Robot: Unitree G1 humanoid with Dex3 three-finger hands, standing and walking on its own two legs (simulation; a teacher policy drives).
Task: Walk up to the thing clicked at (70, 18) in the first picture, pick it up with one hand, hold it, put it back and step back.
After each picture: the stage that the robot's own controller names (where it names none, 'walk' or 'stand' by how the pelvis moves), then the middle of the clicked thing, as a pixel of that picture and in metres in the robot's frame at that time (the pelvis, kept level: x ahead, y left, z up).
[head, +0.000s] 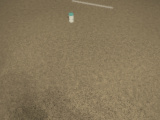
stand; (71, 17) +1.91 +0.18 -0.72
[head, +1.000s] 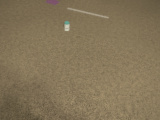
walk; (66, 26) +1.78 +0.13 -0.72
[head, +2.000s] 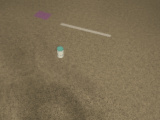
walk; (60, 52) +1.20 +0.19 -0.72
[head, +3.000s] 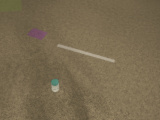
walk; (55, 85) +0.80 +0.18 -0.72
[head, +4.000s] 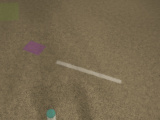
walk; (51, 116) +0.50 +0.19 -0.71
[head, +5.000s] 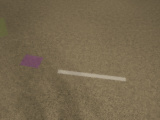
walk; out of the picture +0.45 +0.08 -0.71
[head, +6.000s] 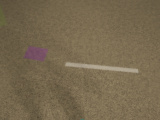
stand; out of the picture +0.36 +0.00 -0.67
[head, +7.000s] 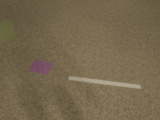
stand; out of the picture +0.33 +0.01 -0.72
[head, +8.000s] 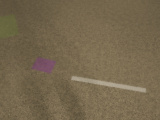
stand; out of the picture +0.28 +0.00 -0.71
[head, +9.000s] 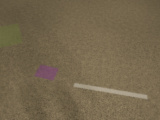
stand; out of the picture +0.28 -0.01 -0.73
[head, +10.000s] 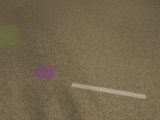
stand; out of the picture +0.28 +0.01 -0.73
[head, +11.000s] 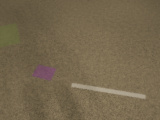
stand; out of the picture +0.27 +0.02 -0.73
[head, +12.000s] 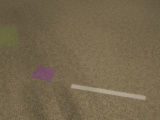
go down; out of the picture +0.26 +0.01 -0.73
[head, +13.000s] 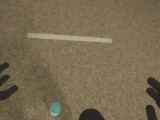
go down; (55, 109) +0.33 +0.00 -0.54
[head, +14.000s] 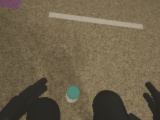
go down; (72, 94) +0.38 -0.02 -0.37
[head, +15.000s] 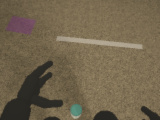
go down; (76, 111) +0.34 -0.01 -0.50
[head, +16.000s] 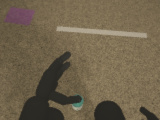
go down; (77, 102) +0.37 -0.01 -0.45
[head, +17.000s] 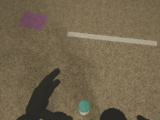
go down; (84, 107) +0.34 +0.00 -0.49
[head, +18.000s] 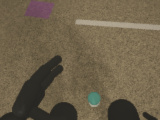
go down; (94, 99) +0.35 -0.01 -0.44
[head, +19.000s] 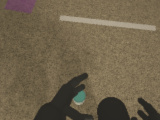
go down; (79, 97) +0.35 -0.01 -0.42
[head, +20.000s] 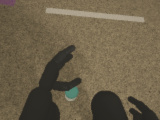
go down; (71, 93) +0.36 -0.01 -0.38
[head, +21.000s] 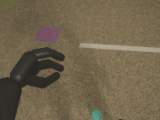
go down; (97, 116) +0.32 -0.01 -0.55
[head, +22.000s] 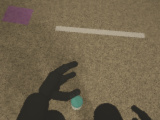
go down; (76, 103) +0.35 -0.01 -0.48
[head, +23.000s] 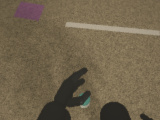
go down; (84, 100) +0.36 -0.01 -0.45
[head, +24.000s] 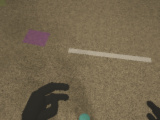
go down; out of the picture +0.33 -0.01 -0.55
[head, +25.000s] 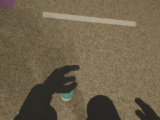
go down; (66, 93) +0.36 +0.00 -0.45
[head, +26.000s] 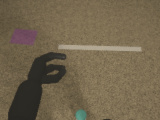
lift; (81, 116) +0.32 -0.01 -0.56
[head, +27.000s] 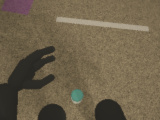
go down; (76, 96) +0.35 +0.00 -0.47
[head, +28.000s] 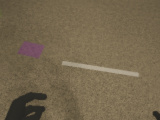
go down; out of the picture +0.32 -0.01 -0.60
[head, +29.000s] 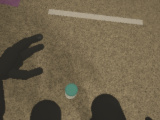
go down; (70, 91) +0.37 +0.01 -0.43
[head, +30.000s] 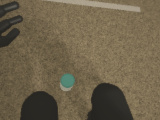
go down; (66, 82) +0.39 +0.01 -0.34
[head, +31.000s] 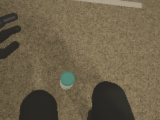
go down; (66, 80) +0.39 +0.01 -0.34
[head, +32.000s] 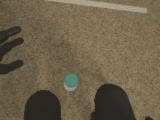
go down; (70, 82) +0.40 +0.01 -0.34
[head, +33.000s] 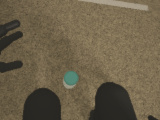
go down; (70, 80) +0.39 +0.01 -0.34
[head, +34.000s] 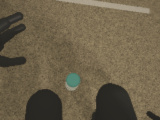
go down; (72, 82) +0.39 +0.00 -0.34
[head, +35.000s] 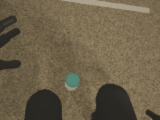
go down; (72, 82) +0.39 +0.00 -0.34
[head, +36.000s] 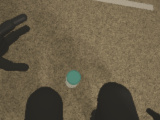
go down; (72, 79) +0.39 +0.00 -0.34
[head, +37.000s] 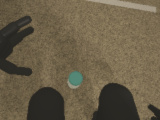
go down; (74, 80) +0.39 +0.00 -0.34
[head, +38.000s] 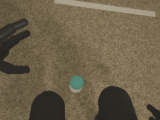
go down; (76, 84) +0.39 +0.00 -0.36
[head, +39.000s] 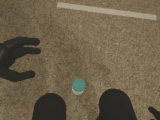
hold; (78, 86) +0.39 +0.00 -0.37
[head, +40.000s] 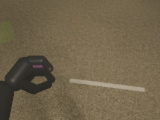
hold; out of the picture +0.31 -0.01 -0.66
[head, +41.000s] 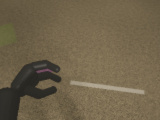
go down; out of the picture +0.30 -0.01 -0.69
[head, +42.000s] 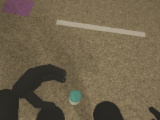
go down; (74, 97) +0.37 +0.00 -0.47
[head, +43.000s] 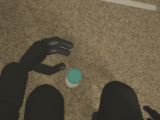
go down; (73, 78) +0.39 +0.01 -0.30
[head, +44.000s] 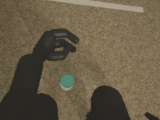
go down; (67, 82) +0.39 +0.00 -0.37
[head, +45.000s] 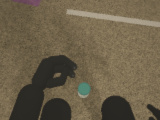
go down; (83, 90) +0.38 -0.01 -0.43
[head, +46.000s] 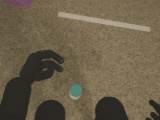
go down; (75, 92) +0.38 +0.00 -0.43
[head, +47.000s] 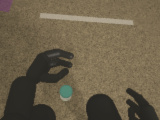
go down; (65, 93) +0.38 -0.01 -0.41
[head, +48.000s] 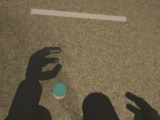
go down; (59, 91) +0.38 +0.00 -0.41
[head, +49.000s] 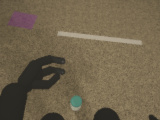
go down; (76, 103) +0.39 +0.00 -0.49
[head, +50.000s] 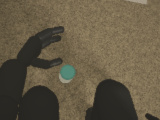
go down; (66, 74) +0.40 +0.00 -0.32
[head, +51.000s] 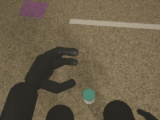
withdraw; (89, 96) +0.37 -0.01 -0.44
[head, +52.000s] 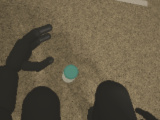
rise; (69, 74) +0.41 +0.00 -0.34
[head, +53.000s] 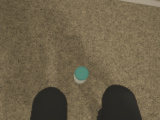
stand; (80, 75) +0.41 +0.00 -0.36
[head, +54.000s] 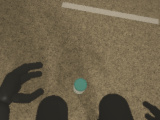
withdraw; (79, 86) +0.38 -0.01 -0.41
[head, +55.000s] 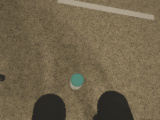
withdraw; (76, 81) +0.40 +0.00 -0.40
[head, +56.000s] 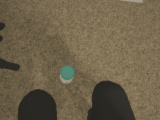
withdraw; (66, 74) +0.42 +0.01 -0.33
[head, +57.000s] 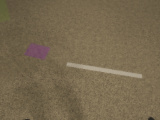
hold; out of the picture +0.34 -0.01 -0.63
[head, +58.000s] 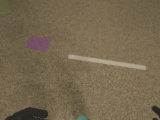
crouch; out of the picture +0.35 -0.01 -0.60
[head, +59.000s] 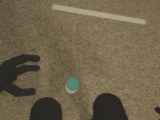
withdraw; (72, 85) +0.40 +0.00 -0.41
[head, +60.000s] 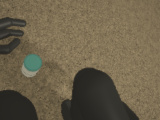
withdraw; (31, 66) +0.43 +0.04 -0.25
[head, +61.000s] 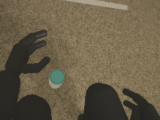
withdraw; (56, 79) +0.41 +0.01 -0.33
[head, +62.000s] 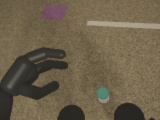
walk; (103, 95) +0.40 -0.02 -0.45
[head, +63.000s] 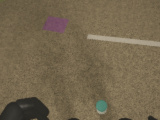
crouch; (101, 107) +0.36 -0.02 -0.54
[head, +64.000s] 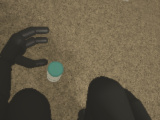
go down; (54, 72) +0.43 +0.01 -0.28
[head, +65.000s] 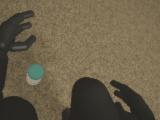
walk; (34, 75) +0.43 +0.03 -0.30
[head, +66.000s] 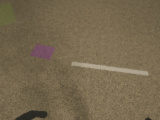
crouch; out of the picture +0.34 -0.01 -0.64
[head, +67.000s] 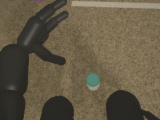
withdraw; (93, 82) +0.41 -0.03 -0.37
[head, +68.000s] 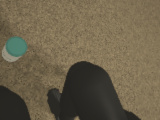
withdraw; (13, 50) +0.44 +0.06 -0.26
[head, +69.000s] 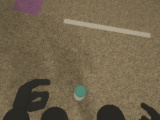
hold; (79, 93) +0.41 -0.01 -0.48
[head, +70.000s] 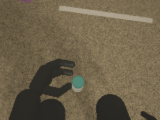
withdraw; (77, 84) +0.42 -0.01 -0.42
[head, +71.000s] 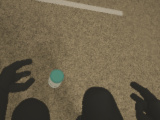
hold; (55, 79) +0.44 -0.01 -0.35
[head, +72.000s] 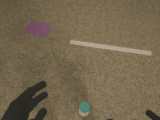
stand; (84, 109) +0.39 -0.02 -0.53
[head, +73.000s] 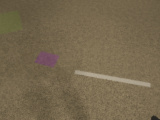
stand; out of the picture +0.33 -0.02 -0.65
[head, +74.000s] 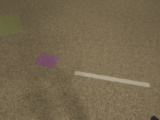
stand; out of the picture +0.35 -0.02 -0.65
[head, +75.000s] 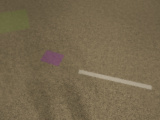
stand; out of the picture +0.35 -0.02 -0.69
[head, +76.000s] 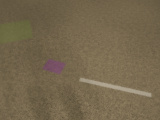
stand; out of the picture +0.35 -0.02 -0.72
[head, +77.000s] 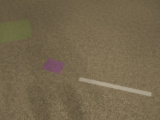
stand; out of the picture +0.35 -0.02 -0.73
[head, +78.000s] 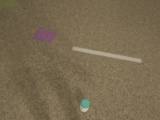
walk; (84, 105) +0.45 -0.06 -0.71
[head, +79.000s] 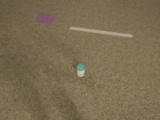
walk; (80, 70) +0.79 +0.05 -0.69
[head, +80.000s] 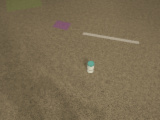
walk; (90, 67) +1.00 -0.03 -0.70
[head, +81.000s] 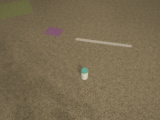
stand; (84, 73) +0.94 +0.00 -0.73
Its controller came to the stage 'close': no
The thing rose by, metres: 0.00
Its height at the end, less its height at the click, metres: +0.00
